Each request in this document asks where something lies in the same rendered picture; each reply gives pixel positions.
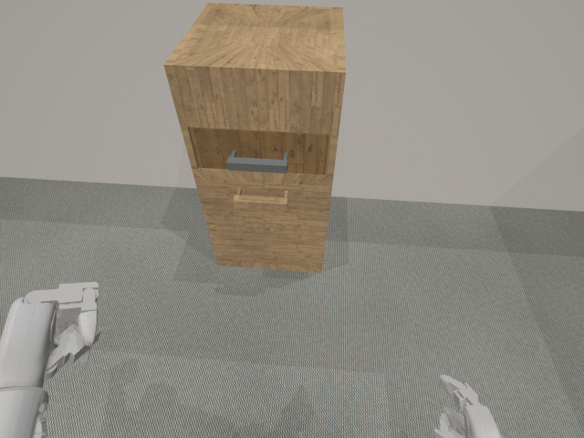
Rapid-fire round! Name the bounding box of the left robot forearm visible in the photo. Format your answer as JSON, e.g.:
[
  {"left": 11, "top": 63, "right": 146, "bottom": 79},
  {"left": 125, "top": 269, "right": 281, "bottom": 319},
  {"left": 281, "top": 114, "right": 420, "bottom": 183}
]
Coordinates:
[{"left": 0, "top": 386, "right": 49, "bottom": 438}]

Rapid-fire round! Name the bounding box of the robot left hand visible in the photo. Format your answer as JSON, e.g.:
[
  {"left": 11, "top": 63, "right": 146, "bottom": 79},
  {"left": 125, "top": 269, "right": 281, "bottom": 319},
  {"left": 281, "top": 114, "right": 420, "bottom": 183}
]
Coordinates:
[{"left": 0, "top": 282, "right": 101, "bottom": 389}]

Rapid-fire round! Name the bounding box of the robot right hand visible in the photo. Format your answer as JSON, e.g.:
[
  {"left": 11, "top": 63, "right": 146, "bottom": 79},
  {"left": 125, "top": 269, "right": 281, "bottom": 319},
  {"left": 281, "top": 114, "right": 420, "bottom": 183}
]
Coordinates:
[{"left": 434, "top": 375, "right": 503, "bottom": 438}]

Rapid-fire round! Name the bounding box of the handle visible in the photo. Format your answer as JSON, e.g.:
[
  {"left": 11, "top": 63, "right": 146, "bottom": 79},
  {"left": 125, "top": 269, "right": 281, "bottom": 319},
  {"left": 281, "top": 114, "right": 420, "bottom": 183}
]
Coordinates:
[
  {"left": 226, "top": 150, "right": 288, "bottom": 173},
  {"left": 233, "top": 195, "right": 288, "bottom": 211}
]

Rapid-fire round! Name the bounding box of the drawer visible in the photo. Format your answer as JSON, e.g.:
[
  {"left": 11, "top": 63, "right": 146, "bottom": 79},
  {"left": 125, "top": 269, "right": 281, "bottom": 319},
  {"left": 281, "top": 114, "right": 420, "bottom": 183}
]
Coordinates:
[{"left": 190, "top": 127, "right": 329, "bottom": 175}]

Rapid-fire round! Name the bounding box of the cabinet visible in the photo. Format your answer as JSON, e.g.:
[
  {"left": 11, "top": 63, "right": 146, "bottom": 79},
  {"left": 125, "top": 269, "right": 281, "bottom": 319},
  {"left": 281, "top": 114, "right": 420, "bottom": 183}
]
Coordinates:
[{"left": 164, "top": 3, "right": 346, "bottom": 273}]

